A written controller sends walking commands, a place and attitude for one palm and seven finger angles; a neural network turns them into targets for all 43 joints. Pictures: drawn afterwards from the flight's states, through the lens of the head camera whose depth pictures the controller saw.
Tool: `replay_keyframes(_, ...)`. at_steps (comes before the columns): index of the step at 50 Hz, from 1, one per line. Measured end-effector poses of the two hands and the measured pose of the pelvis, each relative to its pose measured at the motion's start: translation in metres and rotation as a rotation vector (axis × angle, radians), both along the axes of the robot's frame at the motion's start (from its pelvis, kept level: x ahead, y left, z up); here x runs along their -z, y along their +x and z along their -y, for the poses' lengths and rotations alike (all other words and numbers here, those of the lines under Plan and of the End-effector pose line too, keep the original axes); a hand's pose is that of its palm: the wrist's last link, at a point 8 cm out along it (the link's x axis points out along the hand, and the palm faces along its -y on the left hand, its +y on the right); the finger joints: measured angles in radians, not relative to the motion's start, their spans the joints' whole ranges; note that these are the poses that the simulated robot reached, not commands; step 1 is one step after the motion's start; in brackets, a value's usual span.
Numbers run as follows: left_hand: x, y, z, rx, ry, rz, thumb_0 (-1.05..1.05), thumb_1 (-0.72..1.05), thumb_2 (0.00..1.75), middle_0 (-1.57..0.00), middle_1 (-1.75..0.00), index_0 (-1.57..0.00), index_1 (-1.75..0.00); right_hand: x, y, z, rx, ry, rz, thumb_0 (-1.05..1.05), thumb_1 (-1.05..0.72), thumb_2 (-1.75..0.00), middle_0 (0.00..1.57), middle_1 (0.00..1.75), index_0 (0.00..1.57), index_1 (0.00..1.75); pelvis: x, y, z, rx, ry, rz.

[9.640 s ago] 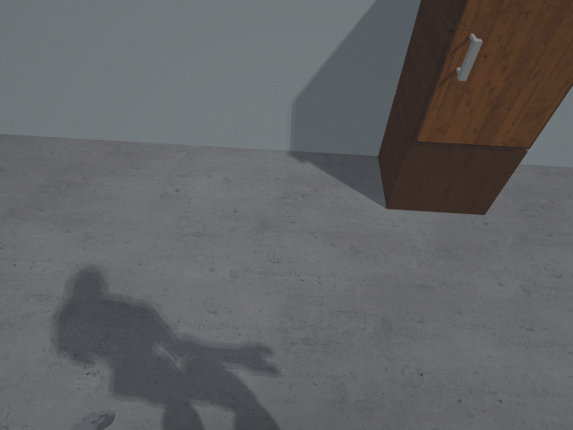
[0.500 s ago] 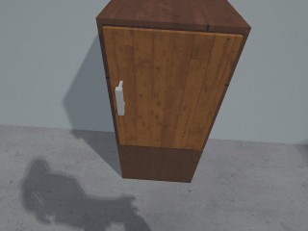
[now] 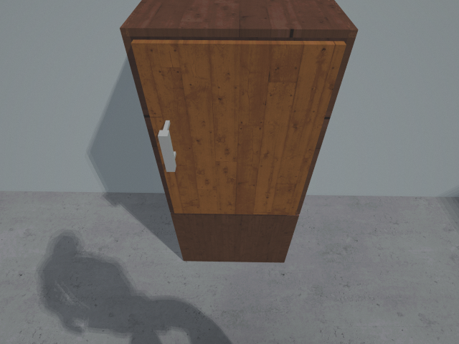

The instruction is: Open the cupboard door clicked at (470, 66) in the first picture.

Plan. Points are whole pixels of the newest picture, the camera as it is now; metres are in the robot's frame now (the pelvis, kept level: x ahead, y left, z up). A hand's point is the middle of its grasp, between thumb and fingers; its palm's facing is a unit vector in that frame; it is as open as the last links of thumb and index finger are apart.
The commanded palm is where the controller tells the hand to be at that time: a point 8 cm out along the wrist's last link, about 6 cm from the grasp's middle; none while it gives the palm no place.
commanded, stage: look again from close up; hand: left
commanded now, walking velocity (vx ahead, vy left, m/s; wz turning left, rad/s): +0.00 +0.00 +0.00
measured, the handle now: (169, 146) +0.57 +0.19 +0.00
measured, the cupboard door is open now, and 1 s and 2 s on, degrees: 0 0 0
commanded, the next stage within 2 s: raise the hand with hooked fingers in 0.40 s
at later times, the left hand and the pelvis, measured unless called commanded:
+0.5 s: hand out of the picture +0.07 +0.20 -0.15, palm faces +0.01 -0.96 -0.28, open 7.4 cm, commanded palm +0.10 +0.25 -0.07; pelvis +0.01 -0.01 +0.01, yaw +1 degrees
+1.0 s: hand (118, 316) +0.18 +0.21 -0.06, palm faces +0.09 -1.00 -0.02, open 9.1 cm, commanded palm +0.16 +0.27 -0.04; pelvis +0.02 -0.02 -0.10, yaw +3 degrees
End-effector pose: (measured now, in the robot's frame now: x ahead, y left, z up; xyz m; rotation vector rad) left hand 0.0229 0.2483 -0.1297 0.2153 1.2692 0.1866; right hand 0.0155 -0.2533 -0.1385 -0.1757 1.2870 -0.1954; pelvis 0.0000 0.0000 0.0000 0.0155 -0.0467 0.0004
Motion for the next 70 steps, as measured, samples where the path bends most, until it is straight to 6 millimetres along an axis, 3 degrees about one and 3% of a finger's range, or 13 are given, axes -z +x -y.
replay_keyframes(13, -0.009, 0.044, 0.003, 0.044, 0.018, 0.075, 0.01, 0.90, 0.90, -0.20, -0.30, -0.20, -0.29, -0.004, -0.009, 0.020, 0.006, -0.015, -0.045, 0.01, -0.91, -0.90, 0.20, 0.30, 0.20, 0.30, -0.004, 0.003, 0.011, -0.003, -0.002, -0.005)
replay_keyframes(26, -0.009, 0.042, -0.003, 0.022, 0.028, 0.035, 0.01, 0.90, 0.90, -0.20, -0.30, -0.20, -0.29, -0.008, 0.016, 0.020, -0.024, -0.019, -0.040, 0.01, -0.91, -0.90, 0.20, 0.30, 0.20, 0.30, -0.007, 0.013, 0.011, -0.010, -0.011, -0.010)
replay_keyframes(27, -0.014, 0.048, -0.004, -0.044, 0.013, 0.090, 0.01, 0.90, 0.90, -0.20, -0.30, -0.20, -0.30, -0.010, 0.022, 0.019, -0.024, -0.025, -0.006, 0.01, -0.91, -0.90, 0.20, 0.30, 0.20, 0.30, -0.006, 0.014, 0.011, -0.010, -0.010, -0.007)
replay_keyframes(29, -0.044, 0.075, -0.010, -0.116, 0.019, 0.355, 0.02, 0.90, 0.90, -0.20, -0.30, -0.20, -0.30, -0.018, 0.042, 0.017, -0.042, -0.053, 0.133, 0.01, -0.91, -0.90, 0.20, 0.30, 0.20, 0.30, -0.004, 0.015, 0.011, -0.015, -0.004, -0.008)
replay_keyframes(33, -0.101, 0.122, -0.016, -0.142, 0.019, 0.820, 0.02, 0.86, 0.88, -0.20, -0.32, -0.20, -0.32, -0.032, 0.099, 0.010, -0.091, -0.057, 0.423, 0.02, -0.91, -0.90, 0.20, 0.30, 0.20, 0.30, 0.005, 0.015, 0.011, -0.049, -0.006, -0.058)
replay_keyframes(36, -0.118, 0.140, -0.015, -0.061, -0.015, 1.078, 0.01, 0.82, 0.87, -0.21, -0.35, -0.20, -0.35, -0.039, 0.146, 0.005, -0.158, -0.045, 0.610, 0.02, -0.90, -0.90, 0.20, 0.30, 0.20, 0.30, 0.022, 0.013, 0.013, -0.048, -0.003, -0.135)
replay_keyframes(39, -0.111, 0.141, -0.010, 0.071, -0.056, 1.236, 0.01, 0.76, 0.84, -0.21, -0.39, -0.20, -0.39, -0.039, 0.190, 0.001, -0.237, -0.043, 0.754, 0.01, -0.90, -0.90, 0.20, 0.30, 0.20, 0.30, 0.048, 0.013, 0.015, -0.044, -0.003, -0.209)
replay_keyframes(42, -0.088, 0.136, -0.007, 0.166, -0.119, 1.258, 0.01, 0.70, 0.82, -0.21, -0.43, -0.21, -0.43, -0.032, 0.225, -0.005, -0.305, -0.046, 0.846, 0.01, -0.90, -0.90, 0.20, 0.30, 0.20, 0.30, 0.075, 0.014, 0.016, -0.045, -0.009, -0.259)
replay_keyframes(47, -0.063, 0.131, -0.014, 0.106, -0.179, 1.190, 0.01, 0.58, 0.77, -0.22, -0.50, -0.22, -0.50, -0.015, 0.257, -0.019, -0.337, -0.039, 0.870, 0.01, -0.90, -0.90, 0.20, 0.30, 0.20, 0.30, 0.099, 0.019, 0.016, -0.053, -0.037, -0.287)
replay_keyframes(51, -0.075, 0.137, -0.019, 0.112, -0.140, 1.187, 0.02, 0.49, 0.73, -0.23, -0.56, -0.23, -0.56, 0.002, 0.256, -0.033, -0.333, -0.011, 0.796, 0.02, -0.90, -0.90, 0.20, 0.30, 0.20, 0.30, 0.101, 0.022, 0.015, -0.064, -0.062, -0.296)
replay_keyframes(57, -0.095, 0.156, -0.027, 0.172, -0.132, 1.184, 0.01, 0.35, 0.67, -0.24, -0.65, -0.24, -0.65, 0.022, 0.226, -0.045, -0.279, 0.036, 0.669, 0.02, -0.90, -0.90, 0.20, 0.30, 0.20, 0.30, 0.094, 0.022, 0.012, -0.071, -0.075, -0.317)
replay_keyframes(64, -0.098, 0.169, -0.046, 0.171, -0.136, 1.154, 0.01, 0.19, 0.60, -0.25, -0.75, -0.25, -0.75, 0.024, 0.188, -0.033, -0.230, 0.002, 0.592, 0.02, -0.90, -0.90, 0.21, 0.30, 0.21, 0.30, 0.088, 0.019, 0.007, -0.062, -0.069, -0.323)
replay_keyframes(70, -0.101, 0.178, -0.056, 0.173, -0.144, 1.186, 0.01, 0.05, 0.54, -0.26, -0.84, -0.26, -0.84, 0.012, 0.171, -0.015, -0.227, -0.068, 0.572, 0.02, -0.90, -0.90, 0.20, 0.30, 0.21, 0.30, 0.083, 0.016, 0.002, -0.059, -0.071, -0.309)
